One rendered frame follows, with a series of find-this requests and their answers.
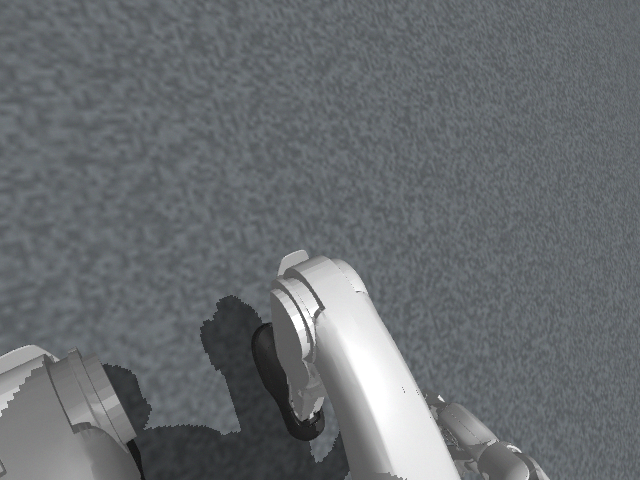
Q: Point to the right robot foot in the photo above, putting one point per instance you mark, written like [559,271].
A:
[275,382]

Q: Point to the left robot foot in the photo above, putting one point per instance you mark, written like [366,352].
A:
[136,456]

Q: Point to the right robot hand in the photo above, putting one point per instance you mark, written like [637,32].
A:
[463,429]

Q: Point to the right robot arm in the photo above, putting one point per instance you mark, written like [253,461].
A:
[504,461]

